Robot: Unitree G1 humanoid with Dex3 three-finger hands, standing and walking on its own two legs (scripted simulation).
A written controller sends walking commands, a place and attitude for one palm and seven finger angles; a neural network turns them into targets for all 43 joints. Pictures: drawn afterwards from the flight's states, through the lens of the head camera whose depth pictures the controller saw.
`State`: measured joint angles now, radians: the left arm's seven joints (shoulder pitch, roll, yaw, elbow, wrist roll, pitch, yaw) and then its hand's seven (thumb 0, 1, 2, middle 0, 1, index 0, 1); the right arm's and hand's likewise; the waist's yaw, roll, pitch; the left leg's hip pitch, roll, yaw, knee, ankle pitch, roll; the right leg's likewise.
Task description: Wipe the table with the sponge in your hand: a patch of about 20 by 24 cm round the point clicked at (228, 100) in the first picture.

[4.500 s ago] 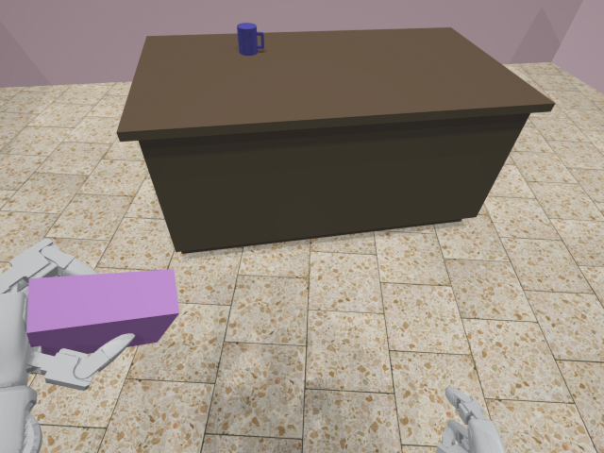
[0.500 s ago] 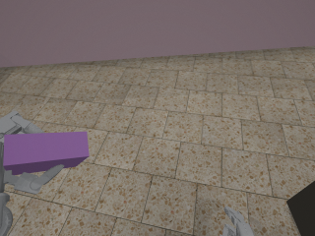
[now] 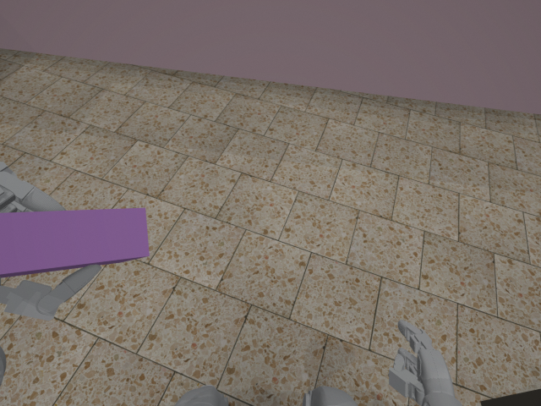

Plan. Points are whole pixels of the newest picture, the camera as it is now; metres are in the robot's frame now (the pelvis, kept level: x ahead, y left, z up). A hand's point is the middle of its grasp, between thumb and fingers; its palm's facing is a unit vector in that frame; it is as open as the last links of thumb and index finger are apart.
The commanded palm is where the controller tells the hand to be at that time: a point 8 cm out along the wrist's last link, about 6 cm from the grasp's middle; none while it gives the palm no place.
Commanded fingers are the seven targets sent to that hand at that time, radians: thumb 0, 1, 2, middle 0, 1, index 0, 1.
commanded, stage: turn to face it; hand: left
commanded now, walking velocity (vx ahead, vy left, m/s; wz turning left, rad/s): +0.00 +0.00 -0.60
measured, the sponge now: (90, 242) +0.25 +0.20 +0.18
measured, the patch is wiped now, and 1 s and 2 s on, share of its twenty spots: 0.00 0.00 0.00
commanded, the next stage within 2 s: none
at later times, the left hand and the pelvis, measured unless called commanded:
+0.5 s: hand (194, 218) +0.27 +0.10 +0.20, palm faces +0.15 -0.88 -0.46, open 9.2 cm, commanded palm +0.22 +0.17 +0.20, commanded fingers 0.00 0.10 1.30 -1.20 -1.60 -1.20 -1.60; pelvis +0.01 -0.07 +0.02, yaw -12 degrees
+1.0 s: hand (294, 245) +0.25 +0.00 +0.18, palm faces -0.08 -0.86 -0.51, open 9.2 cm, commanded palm +0.21 +0.08 +0.20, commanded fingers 0.00 0.10 1.30 -1.20 -1.60 -1.20 -1.60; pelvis -0.07 -0.09 +0.00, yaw -30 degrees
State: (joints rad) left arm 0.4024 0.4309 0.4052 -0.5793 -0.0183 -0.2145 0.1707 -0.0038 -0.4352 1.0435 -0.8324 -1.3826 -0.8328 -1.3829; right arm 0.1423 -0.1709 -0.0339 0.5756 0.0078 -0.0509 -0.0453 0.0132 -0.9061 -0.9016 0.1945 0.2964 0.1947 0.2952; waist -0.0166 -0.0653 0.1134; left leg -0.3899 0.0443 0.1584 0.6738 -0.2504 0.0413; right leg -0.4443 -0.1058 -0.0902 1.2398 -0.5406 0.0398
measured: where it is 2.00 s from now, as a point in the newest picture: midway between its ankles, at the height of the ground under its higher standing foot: outside the picture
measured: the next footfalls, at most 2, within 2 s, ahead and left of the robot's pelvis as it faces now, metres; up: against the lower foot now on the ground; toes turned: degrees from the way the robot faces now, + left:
right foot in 0.26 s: +0.08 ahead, -0.15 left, +0.00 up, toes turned -11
left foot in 0.66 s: +0.05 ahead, +0.07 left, +0.00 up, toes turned -13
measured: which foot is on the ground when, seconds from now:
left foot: down 0.00-0.26, up 0.28-0.64, down 0.66-0.98, up 1.00-1.00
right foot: up 0.00-0.24, down 0.26-0.70, up 0.72-0.94, down 0.96-1.00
